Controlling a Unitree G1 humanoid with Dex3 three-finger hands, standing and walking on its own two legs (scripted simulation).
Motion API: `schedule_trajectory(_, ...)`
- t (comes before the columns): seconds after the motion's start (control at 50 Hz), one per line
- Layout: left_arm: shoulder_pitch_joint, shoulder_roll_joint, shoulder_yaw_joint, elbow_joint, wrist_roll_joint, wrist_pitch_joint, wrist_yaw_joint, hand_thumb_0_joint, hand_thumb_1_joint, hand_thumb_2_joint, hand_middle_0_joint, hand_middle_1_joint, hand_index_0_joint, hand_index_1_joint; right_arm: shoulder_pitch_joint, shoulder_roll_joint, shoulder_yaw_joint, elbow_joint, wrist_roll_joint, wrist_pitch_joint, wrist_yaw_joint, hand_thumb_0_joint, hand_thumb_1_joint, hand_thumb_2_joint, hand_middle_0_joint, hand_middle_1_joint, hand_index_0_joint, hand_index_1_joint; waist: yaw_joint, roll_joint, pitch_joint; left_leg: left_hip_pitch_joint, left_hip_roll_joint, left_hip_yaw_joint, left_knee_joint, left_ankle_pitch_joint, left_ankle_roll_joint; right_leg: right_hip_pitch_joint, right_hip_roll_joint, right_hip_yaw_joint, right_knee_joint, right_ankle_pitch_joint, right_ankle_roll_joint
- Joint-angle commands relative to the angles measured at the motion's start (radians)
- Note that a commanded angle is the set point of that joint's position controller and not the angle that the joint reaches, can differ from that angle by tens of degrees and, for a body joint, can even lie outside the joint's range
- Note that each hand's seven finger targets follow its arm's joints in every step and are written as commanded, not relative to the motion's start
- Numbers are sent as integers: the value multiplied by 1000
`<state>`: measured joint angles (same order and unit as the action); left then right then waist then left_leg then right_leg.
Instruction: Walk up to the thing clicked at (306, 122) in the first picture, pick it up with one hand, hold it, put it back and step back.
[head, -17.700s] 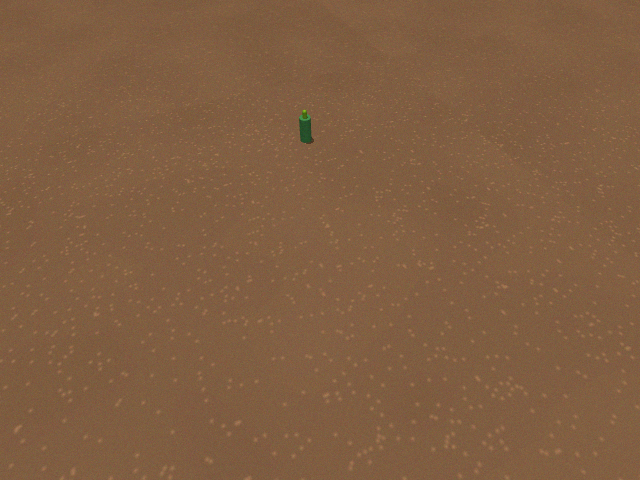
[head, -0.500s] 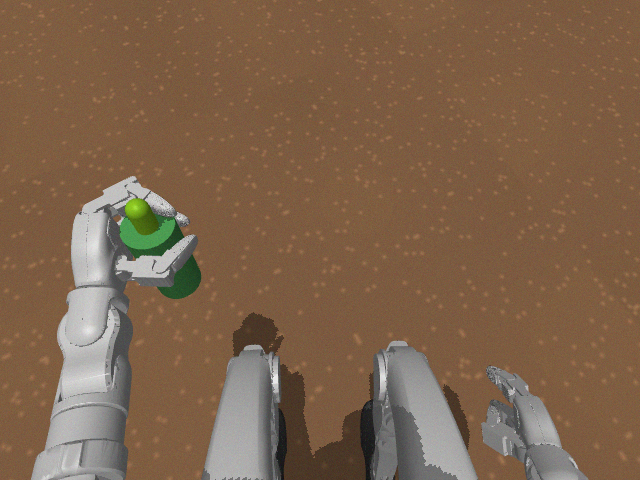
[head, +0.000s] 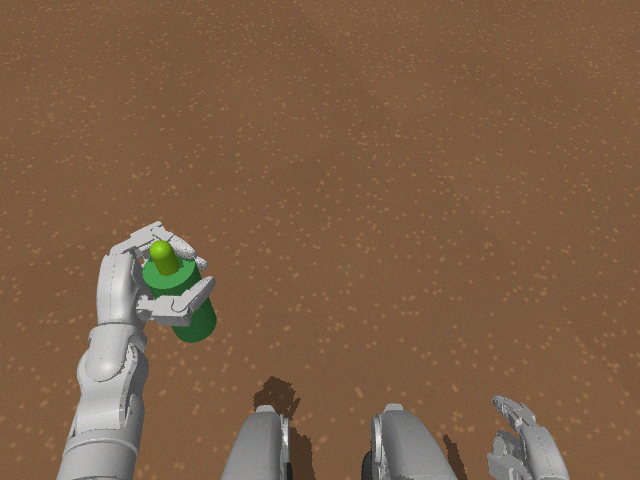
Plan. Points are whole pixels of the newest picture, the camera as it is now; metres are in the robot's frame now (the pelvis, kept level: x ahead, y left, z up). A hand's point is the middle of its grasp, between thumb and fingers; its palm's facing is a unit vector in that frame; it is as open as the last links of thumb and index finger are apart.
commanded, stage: lift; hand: left
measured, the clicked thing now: (179, 289) +0.34 +0.19 +0.00
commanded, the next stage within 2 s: hold in 0.74 s
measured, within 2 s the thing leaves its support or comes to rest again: neither
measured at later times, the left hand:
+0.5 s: hand (179, 246) +0.36 +0.17 +0.08, palm faces +0.05 -1.00 -0.02, open 6.8 cm
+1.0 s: hand (181, 229) +0.36 +0.16 +0.11, palm faces +0.05 -1.00 +0.00, open 6.8 cm
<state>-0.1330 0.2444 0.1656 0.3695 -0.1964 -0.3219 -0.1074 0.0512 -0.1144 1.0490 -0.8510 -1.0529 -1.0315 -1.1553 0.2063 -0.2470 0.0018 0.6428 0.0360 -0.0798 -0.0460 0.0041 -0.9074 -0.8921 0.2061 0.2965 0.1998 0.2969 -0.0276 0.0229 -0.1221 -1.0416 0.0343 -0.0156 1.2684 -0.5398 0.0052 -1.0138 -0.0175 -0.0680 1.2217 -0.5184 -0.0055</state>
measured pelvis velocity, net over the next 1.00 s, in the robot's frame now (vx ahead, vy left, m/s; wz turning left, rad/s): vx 0.03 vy -0.01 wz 0.00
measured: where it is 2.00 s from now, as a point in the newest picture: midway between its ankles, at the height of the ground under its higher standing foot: outside the picture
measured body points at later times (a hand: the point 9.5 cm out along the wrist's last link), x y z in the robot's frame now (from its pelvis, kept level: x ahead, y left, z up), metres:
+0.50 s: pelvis +0.02 -0.01 +0.05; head +0.09 +0.00 +0.49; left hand +0.35 +0.22 +0.09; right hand +0.15 -0.25 -0.06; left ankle +0.04 +0.11 -0.63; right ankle +0.04 -0.12 -0.63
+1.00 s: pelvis +0.03 -0.01 +0.07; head +0.09 -0.01 +0.51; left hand +0.35 +0.21 +0.11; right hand +0.16 -0.26 -0.05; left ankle +0.04 +0.11 -0.63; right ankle +0.04 -0.12 -0.63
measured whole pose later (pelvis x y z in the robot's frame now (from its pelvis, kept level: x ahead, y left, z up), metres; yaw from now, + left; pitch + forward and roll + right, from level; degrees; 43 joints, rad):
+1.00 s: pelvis +0.03 -0.01 +0.07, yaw +0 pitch +9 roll -1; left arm -0.14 0.20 0.16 0.46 -0.19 -0.35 -0.13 0.05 -0.11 1.04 -0.85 -1.06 -1.03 -1.16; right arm 0.23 -0.23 0.00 0.68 0.01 -0.05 -0.06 0.00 -0.92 -0.89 0.21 0.30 0.20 0.30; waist -0.02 0.02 -0.04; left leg -0.60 0.03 0.01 0.88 -0.43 -0.01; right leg -0.59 -0.01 -0.05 0.86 -0.42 -0.01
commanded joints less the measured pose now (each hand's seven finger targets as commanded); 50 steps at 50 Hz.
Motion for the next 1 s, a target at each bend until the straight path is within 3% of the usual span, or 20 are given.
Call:
schedule_trajectory(0.0,-260,135,58,-252,-20,-108,12,0,388,1262,-1306,-1400,-1320,-1396,9,-131,-45,-109,-5,-46,-9,0,-905,-897,200,299,200,299,-3,34,-369,328,-23,-35,-247,194,4,235,26,28,-213,220,-16)
schedule_trajectory(0.08,-285,129,36,-236,-15,-101,4,0,417,1278,-1308,-1406,-1323,-1402,21,-136,-45,-101,-9,-42,-12,0,-900,-896,200,300,200,300,-6,49,-344,387,-19,-35,-286,236,-1,263,27,23,-246,251,-19)
schedule_trajectory(0.26,-291,138,62,-229,-20,-103,10,0,374,1267,-1290,-1403,-1306,-1398,19,-115,-38,-101,-13,-38,-17,0,-901,-897,200,300,200,300,5,-2,-293,419,-26,-8,-362,233,8,415,23,42,-356,268,-7)
schedule_trajectory(0.28,-278,139,69,-214,-21,-103,7,0,379,1259,-1280,-1395,-1297,-1388,27,-115,-40,-93,-15,-36,-17,0,-902,-897,200,300,200,300,8,5,-299,427,-26,-7,-366,252,6,426,24,40,-356,284,-9)
schedule_trajectory(0.3,-263,103,29,-179,-15,-100,3,0,398,1272,-1279,-1398,-1296,-1392,22,-113,-38,-91,-17,-37,-17,0,-904,-898,200,299,200,299,-6,3,-295,441,-25,-7,-367,275,5,419,25,39,-355,308,-9)
schedule_trajectory(0.32,-298,123,52,-203,-15,-103,6,0,406,1282,-1288,-1408,-1303,-1403,25,-118,-42,-89,-18,-39,-17,0,-904,-898,200,300,200,300,3,10,-296,451,-25,-3,-367,293,6,430,24,43,-362,328,-8)
schedule_trajectory(0.34,-267,98,38,-154,-14,-101,3,0,402,1301,-1292,-1419,-1306,-1417,23,-118,-41,-88,-17,-37,-17,0,-901,-898,200,300,200,300,-6,-5,-285,463,-23,-7,-375,309,6,428,26,38,-362,342,-10)
schedule_trajectory(0.36,-311,129,54,-218,-17,-111,-2,0,399,1290,-1290,-1416,-1305,-1412,23,-118,-43,-90,-18,-36,-18,0,-900,-897,200,300,200,300,8,35,-290,480,-24,-5,-381,326,3,430,25,39,-364,350,-13)
schedule_trajectory(0.4,-305,131,54,-203,-12,-111,-8,0,412,1283,-1289,-1405,-1303,-1402,29,-120,-44,-82,-22,-30,-17,0,-901,-898,200,300,200,300,12,40,-298,516,-20,-9,-392,361,1,437,26,34,-369,369,-17)
schedule_trajectory(0.46,-283,103,37,-186,-17,-116,-17,0,415,1278,-1280,-1402,-1297,-1396,19,-113,-40,-92,-23,-28,-16,0,-899,-897,200,300,200,300,7,20,-276,520,-22,-8,-417,340,1,468,28,31,-393,355,-15)
schedule_trajectory(0.48,-349,156,83,-261,-20,-126,-10,0,415,1268,-1273,-1396,-1290,-1389,27,-116,-46,-87,-25,-28,-17,0,-900,-897,200,300,200,300,19,46,-302,527,-24,-1,-422,333,0,487,24,38,-399,354,-15)
schedule_trajectory(0.52,-305,107,48,-202,-24,-123,-12,0,412,1274,-1274,-1399,-1289,-1394,24,-110,-40,-86,-23,-26,-19,0,-902,-898,200,300,200,300,4,6,-277,525,-23,0,-430,332,2,498,26,38,-413,358,-11)
schedule_trajectory(0.58,-289,90,42,-174,-25,-122,-9,0,396,1281,-1265,-1395,-1277,-1393,23,-114,-42,-82,-25,-24,-20,0,-902,-899,200,300,200,300,0,12,-278,556,-20,-2,-440,364,1,498,29,34,-415,381,-13)
schedule_trajectory(0.64,-301,114,46,-189,-12,-123,-10,0,418,1290,-1284,-1406,-1296,-1405,33,-117,-48,-73,-28,-19,-21,0,-899,-898,200,300,200,300,4,8,-269,562,-21,4,-446,389,3,522,26,39,-427,414,-12)
schedule_trajectory(0.82,-299,102,48,-178,-24,-126,-21,0,427,1298,-1315,-1435,-1330,-1430,27,-118,-50,-73,-25,-10,-20,0,-899,-898,200,300,200,300,7,1,-246,593,-22,14,-477,393,4,570,22,44,-466,429,-8)
schedule_trajectory(0.86,-317,104,53,-201,-26,-132,-18,0,398,1195,-1300,-1392,-1318,-1380,27,-114,-49,-72,-28,-9,-16,0,-911,-897,200,300,200,300,8,16,-252,606,-22,9,-478,421,0,569,25,38,-460,438,-10)
schedule_trajectory(0.92,-299,112,62,-187,-17,-132,-12,0,404,1191,-1295,-1384,-1313,-1373,32,-112,-51,-72,-29,-5,-18,0,-912,-898,200,300,200,300,12,-5,-256,593,-25,16,-485,413,5,602,21,44,-472,453,-6)
schedule_trajectory(0.96,-277,84,47,-163,-20,-132,-12,0,410,1210,-1309,-1400,-1325,-1392,25,-112,-48,-77,-28,-6,-18,0,-914,-899,200,300,200,300,7,-10,-249,604,-24,19,-484,422,8,602,19,49,-481,470,-2)
schedule_trajectory(0.98,-318,102,61,-211,-24,-138,-9,0,423,1209,-1315,-1404,-1331,-1394,27,-110,-49,-74,-29,-5,-19,0,-914,-899,200,300,200,300,9,-14,-261,602,-25,19,-489,420,7,619,18,49,-481,469,-2)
